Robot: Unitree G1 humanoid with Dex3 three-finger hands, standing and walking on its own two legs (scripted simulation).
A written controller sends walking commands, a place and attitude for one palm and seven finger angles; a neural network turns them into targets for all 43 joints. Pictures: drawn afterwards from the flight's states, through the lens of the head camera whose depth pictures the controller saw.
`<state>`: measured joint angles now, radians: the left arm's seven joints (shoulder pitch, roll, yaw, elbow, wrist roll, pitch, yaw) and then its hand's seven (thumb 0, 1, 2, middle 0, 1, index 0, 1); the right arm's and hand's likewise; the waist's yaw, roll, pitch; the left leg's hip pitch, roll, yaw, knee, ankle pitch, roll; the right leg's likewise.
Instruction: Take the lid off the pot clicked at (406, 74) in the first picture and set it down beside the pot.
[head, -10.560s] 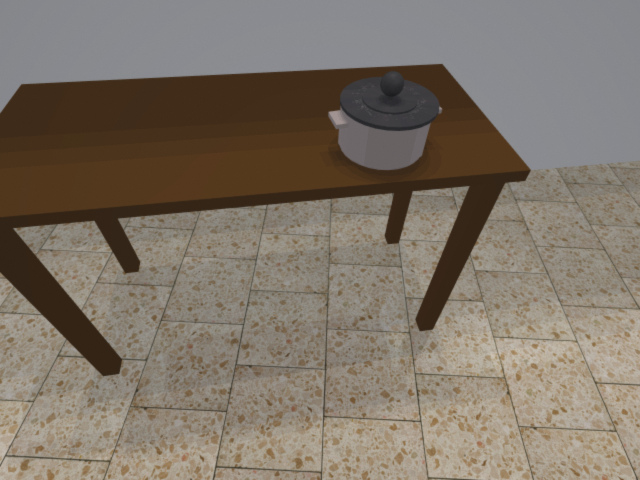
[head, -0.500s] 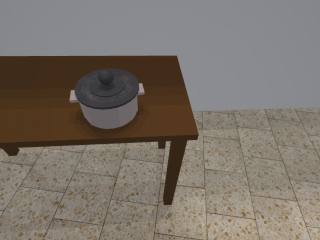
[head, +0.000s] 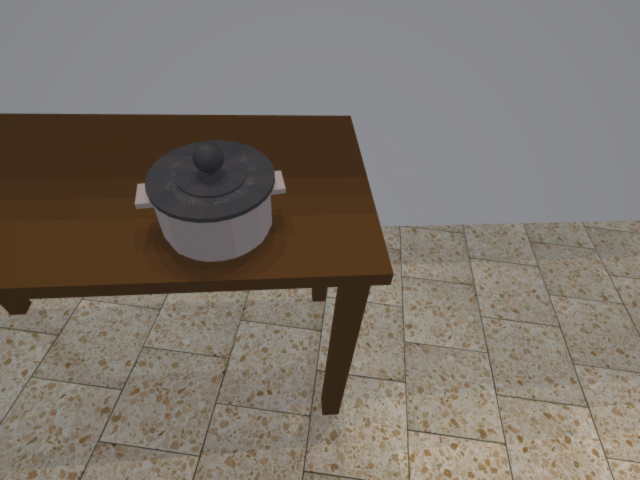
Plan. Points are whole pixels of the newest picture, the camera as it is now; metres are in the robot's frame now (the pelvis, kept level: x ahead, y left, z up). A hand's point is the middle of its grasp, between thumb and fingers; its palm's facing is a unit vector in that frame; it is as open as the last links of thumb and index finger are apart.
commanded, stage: shuffle to correct the standing spot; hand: left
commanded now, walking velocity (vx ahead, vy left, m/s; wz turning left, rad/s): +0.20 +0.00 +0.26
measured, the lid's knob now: (208, 157) +0.54 +0.22 +0.11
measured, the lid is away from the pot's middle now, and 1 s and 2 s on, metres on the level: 0.00 0.00 0.00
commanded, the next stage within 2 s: come to a stop and stand still in 0.38 s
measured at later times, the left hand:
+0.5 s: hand out of the picture +0.04 +0.19 -0.19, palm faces +0.17 -0.98 -0.13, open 7.4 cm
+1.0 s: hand (199, 453) +0.19 +0.19 -0.17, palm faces +0.16 -0.96 -0.24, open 7.4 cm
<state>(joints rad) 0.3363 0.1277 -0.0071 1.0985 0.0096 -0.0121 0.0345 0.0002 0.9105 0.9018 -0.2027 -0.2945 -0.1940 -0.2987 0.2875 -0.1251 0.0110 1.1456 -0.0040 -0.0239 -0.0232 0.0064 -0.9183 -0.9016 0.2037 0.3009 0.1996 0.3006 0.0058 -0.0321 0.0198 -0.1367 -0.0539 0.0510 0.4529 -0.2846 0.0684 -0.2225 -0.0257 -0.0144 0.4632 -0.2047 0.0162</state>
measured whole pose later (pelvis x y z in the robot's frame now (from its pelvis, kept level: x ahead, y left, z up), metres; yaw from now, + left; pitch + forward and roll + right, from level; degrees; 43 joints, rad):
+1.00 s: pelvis +0.14 -0.01 -0.01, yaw +7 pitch -2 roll +2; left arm 0.18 0.16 0.04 0.94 0.02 0.01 0.04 0.00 0.91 0.90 -0.20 -0.29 -0.20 -0.30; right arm 0.19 -0.17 -0.06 1.01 0.00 0.05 -0.02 0.01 -0.92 -0.90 0.20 0.30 0.20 0.30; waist 0.00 -0.02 0.11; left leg -0.41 -0.03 -0.02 1.08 -0.53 -0.03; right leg -0.36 -0.03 -0.03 0.56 -0.17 -0.05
